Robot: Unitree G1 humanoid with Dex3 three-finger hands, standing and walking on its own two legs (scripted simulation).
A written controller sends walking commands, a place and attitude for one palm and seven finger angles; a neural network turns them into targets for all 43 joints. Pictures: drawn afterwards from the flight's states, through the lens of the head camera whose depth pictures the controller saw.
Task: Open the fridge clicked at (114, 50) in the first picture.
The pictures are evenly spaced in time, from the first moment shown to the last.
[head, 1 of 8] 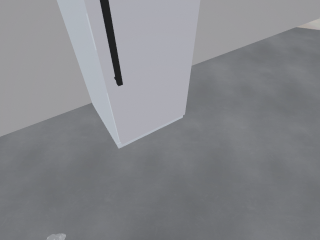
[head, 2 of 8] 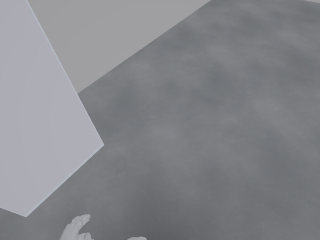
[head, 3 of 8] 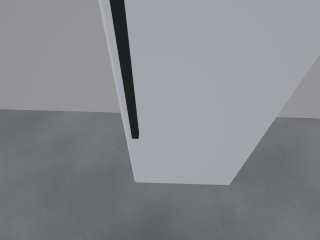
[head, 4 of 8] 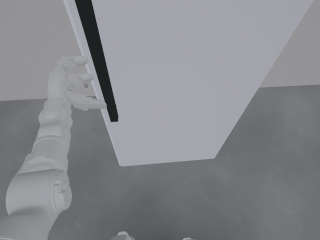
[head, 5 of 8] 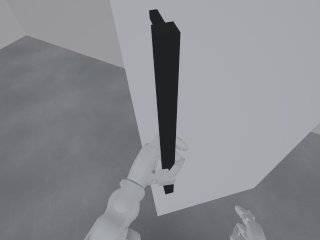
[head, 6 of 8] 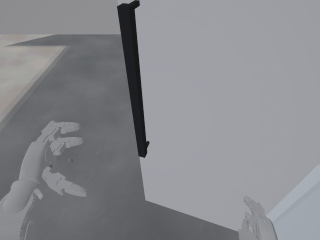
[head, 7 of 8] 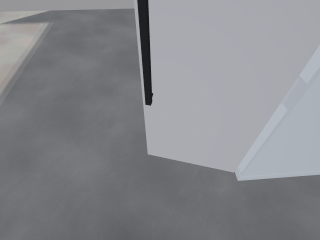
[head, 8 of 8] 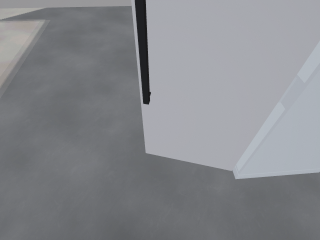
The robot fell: no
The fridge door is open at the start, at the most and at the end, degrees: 0 79 72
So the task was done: yes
